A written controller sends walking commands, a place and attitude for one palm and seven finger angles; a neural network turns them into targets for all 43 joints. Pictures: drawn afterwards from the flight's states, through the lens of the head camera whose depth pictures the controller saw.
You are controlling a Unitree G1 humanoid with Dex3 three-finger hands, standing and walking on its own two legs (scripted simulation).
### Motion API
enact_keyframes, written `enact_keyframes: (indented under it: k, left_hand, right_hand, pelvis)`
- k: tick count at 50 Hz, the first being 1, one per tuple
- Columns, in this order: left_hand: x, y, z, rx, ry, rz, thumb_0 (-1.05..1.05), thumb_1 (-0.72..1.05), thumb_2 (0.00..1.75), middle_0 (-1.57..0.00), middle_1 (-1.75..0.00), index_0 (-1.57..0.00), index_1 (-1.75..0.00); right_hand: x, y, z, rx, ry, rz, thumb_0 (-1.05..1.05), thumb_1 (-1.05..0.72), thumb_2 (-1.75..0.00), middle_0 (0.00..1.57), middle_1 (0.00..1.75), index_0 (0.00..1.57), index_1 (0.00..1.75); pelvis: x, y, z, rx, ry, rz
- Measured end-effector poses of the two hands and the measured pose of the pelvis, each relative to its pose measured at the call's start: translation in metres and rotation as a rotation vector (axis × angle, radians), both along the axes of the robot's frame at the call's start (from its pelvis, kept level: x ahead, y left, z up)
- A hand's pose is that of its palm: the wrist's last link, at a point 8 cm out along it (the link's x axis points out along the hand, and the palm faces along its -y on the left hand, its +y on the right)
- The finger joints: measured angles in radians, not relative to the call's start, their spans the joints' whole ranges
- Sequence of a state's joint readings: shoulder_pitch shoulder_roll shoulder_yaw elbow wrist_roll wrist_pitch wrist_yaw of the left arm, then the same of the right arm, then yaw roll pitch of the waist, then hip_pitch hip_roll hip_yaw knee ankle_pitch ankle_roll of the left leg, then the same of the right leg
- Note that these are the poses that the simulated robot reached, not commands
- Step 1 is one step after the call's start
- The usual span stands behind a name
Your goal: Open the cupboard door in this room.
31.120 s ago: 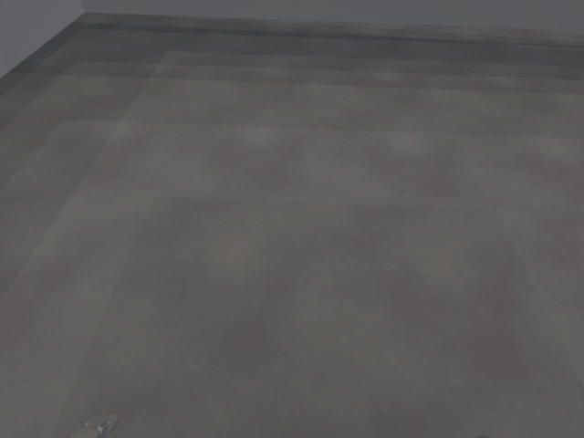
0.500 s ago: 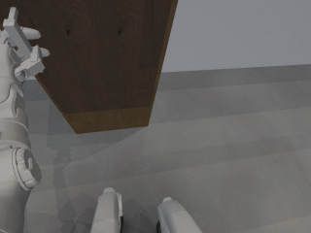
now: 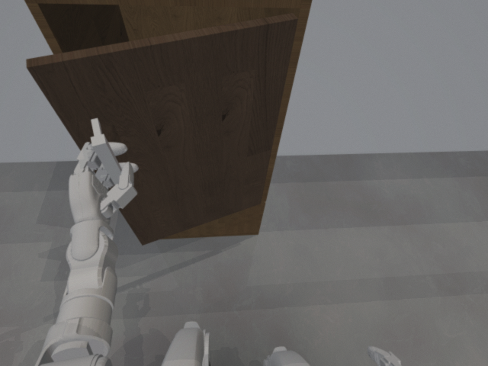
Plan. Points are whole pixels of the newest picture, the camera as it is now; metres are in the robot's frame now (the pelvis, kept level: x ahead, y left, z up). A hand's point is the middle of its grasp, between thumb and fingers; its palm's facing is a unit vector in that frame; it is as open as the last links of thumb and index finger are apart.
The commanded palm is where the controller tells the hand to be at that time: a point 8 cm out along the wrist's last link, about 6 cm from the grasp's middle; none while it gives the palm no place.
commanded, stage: pull the door open along its arc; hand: left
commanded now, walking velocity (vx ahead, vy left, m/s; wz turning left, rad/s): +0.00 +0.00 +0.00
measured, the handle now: (111, 159) +0.44 +0.23 +0.05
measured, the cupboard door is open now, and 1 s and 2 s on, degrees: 19 47 49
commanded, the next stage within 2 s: open thumb and fingers to let go in 0.38 s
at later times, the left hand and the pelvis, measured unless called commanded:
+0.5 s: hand (209, 258) +0.27 +0.06 +0.05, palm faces +0.38 -0.92 +0.00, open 5.6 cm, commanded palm +0.24 +0.11 +0.04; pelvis +0.01 -0.03 +0.01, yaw +4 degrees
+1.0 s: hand (200, 250) +0.29 +0.07 +0.04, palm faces +0.43 -0.90 +0.00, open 12.4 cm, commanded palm +0.24 +0.12 +0.04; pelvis +0.01 -0.04 +0.01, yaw +5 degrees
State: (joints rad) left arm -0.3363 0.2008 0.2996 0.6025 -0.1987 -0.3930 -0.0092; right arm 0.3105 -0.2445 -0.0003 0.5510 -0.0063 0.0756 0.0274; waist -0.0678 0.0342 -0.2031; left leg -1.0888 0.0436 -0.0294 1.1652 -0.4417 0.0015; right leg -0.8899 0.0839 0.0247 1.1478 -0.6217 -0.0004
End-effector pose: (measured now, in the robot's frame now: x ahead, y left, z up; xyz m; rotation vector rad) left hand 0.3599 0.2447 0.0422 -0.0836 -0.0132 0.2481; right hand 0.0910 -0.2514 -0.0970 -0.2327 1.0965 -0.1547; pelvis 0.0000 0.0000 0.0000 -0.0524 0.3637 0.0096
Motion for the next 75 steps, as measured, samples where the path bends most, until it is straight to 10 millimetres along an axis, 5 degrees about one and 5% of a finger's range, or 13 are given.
enact_keyframes:
  k: [11,25,35,53,71,75]
  left_hand:
    - [-0.067,-0.064,0.002,0.025,0.023,0.218,-0.01,0.73,0.77,-0.36,-1.34,-0.37,-1.34]
    - [-0.126,-0.144,0.005,0.068,0.071,0.144,-0.02,0.73,0.77,-0.34,-1.33,-0.39,-1.35]
    - [-0.111,-0.134,-0.001,0.086,0.064,0.220,-0.01,0.56,0.75,-0.39,-1.32,-0.42,-1.32]
    - [-0.113,-0.130,-0.002,0.064,0.063,0.185,0.00,-0.37,0.36,-0.31,-1.15,-0.34,-1.15]
    - [-0.114,-0.124,-0.001,0.059,0.067,0.136,-0.01,-0.50,0.30,-0.34,-0.62,-0.39,-0.60]
    - [-0.118,-0.116,-0.003,0.131,0.026,-0.067,-0.01,-0.50,0.30,-0.31,-0.53,-0.31,-0.51]
  right_hand:
    - [0.066,0.020,0.007,0.074,-0.145,0.154,0.01,-0.91,-0.90,0.20,0.30,0.20,0.30]
    - [0.094,0.020,0.019,0.091,-0.262,0.211,0.01,-0.91,-0.90,0.20,0.30,0.20,0.30]
    - [0.091,0.009,0.001,0.082,-0.214,0.211,0.01,-0.91,-0.90,0.20,0.30,0.20,0.30]
    - [0.079,-0.005,0.004,0.042,-0.174,0.172,0.02,-0.91,-0.90,0.20,0.30,0.20,0.30]
    - [0.090,0.036,0.013,0.073,-0.229,0.204,0.01,-0.91,-0.90,0.20,0.30,0.20,0.30]
    - [0.087,0.038,0.011,0.073,-0.230,0.208,0.01,-0.91,-0.90,0.20,0.30,0.20,0.30]
  pelvis:
    - [0.001,-0.013,0.002,0.022,-0.054,0.030]
    - [0.005,-0.033,0.007,0.045,-0.100,0.060]
    - [0.002,-0.045,0.001,0.058,-0.079,0.070]
    - [0.007,-0.038,0.004,0.056,-0.075,0.061]
    - [0.003,-0.018,0.004,0.027,-0.085,0.060]
    - [-0.001,-0.014,0.000,0.024,-0.078,0.066]
